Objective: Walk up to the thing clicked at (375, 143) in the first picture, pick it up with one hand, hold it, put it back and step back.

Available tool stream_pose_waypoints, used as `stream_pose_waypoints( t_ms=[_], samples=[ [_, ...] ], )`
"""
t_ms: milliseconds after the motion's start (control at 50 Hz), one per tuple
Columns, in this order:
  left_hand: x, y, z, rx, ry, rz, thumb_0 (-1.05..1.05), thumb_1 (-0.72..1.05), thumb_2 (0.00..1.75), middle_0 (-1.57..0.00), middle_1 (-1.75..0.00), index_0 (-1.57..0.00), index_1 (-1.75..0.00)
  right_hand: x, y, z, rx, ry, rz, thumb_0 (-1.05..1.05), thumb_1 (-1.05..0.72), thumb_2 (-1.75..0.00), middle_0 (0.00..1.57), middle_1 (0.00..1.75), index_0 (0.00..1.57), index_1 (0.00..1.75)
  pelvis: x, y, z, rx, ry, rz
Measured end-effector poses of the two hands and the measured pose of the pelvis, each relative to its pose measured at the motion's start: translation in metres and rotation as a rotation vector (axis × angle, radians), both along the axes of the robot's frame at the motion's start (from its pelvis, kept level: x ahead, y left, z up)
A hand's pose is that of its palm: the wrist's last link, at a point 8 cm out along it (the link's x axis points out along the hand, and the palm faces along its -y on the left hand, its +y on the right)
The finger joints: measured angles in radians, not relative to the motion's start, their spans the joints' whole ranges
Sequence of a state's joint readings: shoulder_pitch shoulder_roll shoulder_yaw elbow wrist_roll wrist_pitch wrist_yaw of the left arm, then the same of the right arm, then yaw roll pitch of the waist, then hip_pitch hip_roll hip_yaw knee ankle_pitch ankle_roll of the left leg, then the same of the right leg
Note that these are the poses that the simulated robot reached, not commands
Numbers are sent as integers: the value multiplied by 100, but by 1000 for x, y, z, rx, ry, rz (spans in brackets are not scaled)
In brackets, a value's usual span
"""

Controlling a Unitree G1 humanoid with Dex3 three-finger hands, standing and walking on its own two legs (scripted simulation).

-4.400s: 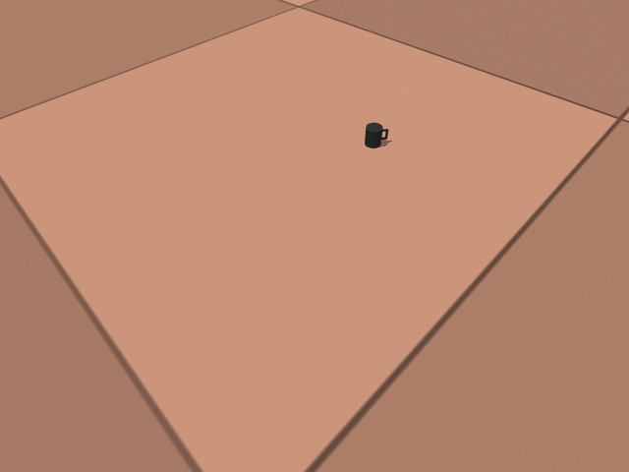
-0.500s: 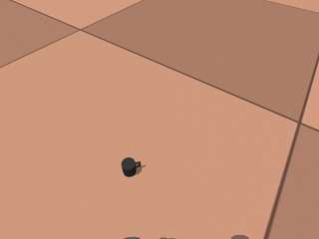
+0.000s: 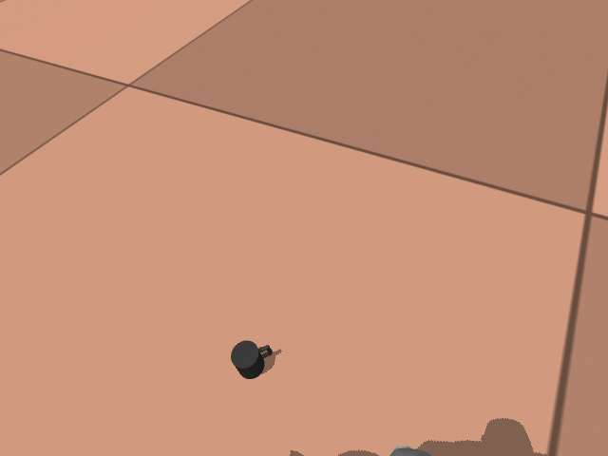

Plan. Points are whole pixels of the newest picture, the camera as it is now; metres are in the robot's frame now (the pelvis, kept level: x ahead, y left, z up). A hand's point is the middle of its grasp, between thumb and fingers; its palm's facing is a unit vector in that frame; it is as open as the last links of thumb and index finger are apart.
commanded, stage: walk up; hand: left
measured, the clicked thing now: (253, 357) +0.50 +0.28 -0.70
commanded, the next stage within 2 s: stand in 1.84 s
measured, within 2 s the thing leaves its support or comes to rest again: neither
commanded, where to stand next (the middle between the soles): +0.11 +0.03 m, yaw +1 degrees
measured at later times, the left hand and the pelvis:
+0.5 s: hand out of the picture +0.11 +0.29 -0.15, palm faces +0.00 -0.95 -0.32, open 7.4 cm; pelvis +0.03 +0.03 +0.01, yaw +0 degrees
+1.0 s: hand out of the picture +0.12 +0.28 -0.12, palm faces +0.02 -0.93 -0.36, open 7.4 cm; pelvis +0.05 +0.02 +0.03, yaw +1 degrees
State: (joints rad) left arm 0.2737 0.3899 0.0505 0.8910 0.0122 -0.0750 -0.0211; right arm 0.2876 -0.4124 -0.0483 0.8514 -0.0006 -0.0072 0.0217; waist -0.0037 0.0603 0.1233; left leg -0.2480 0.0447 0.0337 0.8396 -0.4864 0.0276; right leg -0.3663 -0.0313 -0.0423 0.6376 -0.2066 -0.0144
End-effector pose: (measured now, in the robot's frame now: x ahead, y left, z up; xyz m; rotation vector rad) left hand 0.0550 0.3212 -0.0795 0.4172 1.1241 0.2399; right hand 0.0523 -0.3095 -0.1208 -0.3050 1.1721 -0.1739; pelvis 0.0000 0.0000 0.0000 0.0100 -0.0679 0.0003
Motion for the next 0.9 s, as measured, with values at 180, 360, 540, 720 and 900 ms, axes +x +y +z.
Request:
stream_pose_waypoints(
  t_ms=[180, 360, 540, 720, 900],
  samples=[
    [24, -9, 13, -11, -28, -9, 0, 90, 90, -20, -30, -21, -30, 27, 6, 4, 18, 25, 22, 1, -90, -90, 20, 30, 20, 30, 20, 3, 12, 7, 7, -1],
    [46, 16, -27, -77, -19, 30, 0, 90, 90, -20, -30, -21, -30, 24, 20, 15, -75, 52, -7, 1, -91, -90, 20, 30, 20, 30, 29, 26, -1, 4, -6, 9],
    [37, 13, -38, -125, 73, 49, 0, 91, 90, -20, -30, -20, -30, 48, 35, 29, -69, 33, 10, 1, -90, -90, 20, 30, 21, 30, 34, 31, 9, -35, 16, 4],
    [24, 10, -21, -101, 110, 87, 0, 90, 90, -20, -30, -20, -30, 91, 46, 26, -5, -34, 47, 1, -90, -90, 20, 30, 21, 30, 41, 25, 18, -22, 14, 12],
    [37, 6, -7, -78, 97, 93, 0, 90, 90, -20, -30, -20, -30, 107, 41, 24, 21, -40, 37, 1, -90, -90, 20, 30, 21, 30, 49, 20, 23, -16, 14, 11]
  ],
)
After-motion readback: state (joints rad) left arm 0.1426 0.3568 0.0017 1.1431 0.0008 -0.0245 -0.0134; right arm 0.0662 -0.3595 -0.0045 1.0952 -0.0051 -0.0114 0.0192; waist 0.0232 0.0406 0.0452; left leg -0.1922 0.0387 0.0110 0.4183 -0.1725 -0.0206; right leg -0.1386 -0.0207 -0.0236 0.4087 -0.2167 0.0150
